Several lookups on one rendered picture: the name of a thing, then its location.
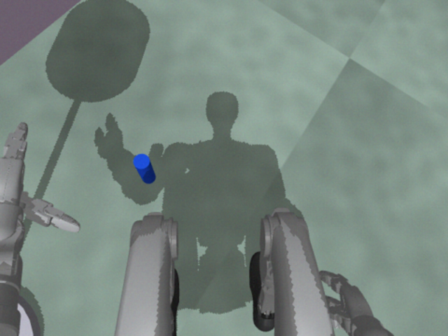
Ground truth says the right robot arm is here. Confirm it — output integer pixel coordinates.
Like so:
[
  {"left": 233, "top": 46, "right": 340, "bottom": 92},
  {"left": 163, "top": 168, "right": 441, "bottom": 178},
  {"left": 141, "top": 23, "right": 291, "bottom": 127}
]
[{"left": 350, "top": 315, "right": 394, "bottom": 336}]

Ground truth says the left robot arm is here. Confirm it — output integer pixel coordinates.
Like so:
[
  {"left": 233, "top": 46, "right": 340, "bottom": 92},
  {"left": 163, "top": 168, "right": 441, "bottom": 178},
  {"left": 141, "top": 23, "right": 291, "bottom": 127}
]
[{"left": 0, "top": 204, "right": 25, "bottom": 336}]

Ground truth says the left robot hand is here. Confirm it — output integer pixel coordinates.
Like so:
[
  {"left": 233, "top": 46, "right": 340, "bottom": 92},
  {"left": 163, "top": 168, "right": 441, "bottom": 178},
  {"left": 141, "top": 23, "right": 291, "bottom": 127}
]
[{"left": 0, "top": 122, "right": 81, "bottom": 232}]

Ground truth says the right robot foot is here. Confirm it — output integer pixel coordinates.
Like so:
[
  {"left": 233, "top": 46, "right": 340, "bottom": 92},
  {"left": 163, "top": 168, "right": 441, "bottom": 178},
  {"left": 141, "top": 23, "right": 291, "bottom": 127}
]
[{"left": 249, "top": 251, "right": 274, "bottom": 332}]

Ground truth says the can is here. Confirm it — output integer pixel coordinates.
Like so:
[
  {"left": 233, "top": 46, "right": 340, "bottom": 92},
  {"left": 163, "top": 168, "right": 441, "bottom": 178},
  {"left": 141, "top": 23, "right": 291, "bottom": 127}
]
[{"left": 133, "top": 154, "right": 155, "bottom": 184}]

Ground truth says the right robot hand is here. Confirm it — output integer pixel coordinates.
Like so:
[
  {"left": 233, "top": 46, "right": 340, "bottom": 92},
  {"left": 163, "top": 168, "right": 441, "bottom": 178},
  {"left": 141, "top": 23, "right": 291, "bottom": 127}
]
[{"left": 319, "top": 270, "right": 374, "bottom": 336}]

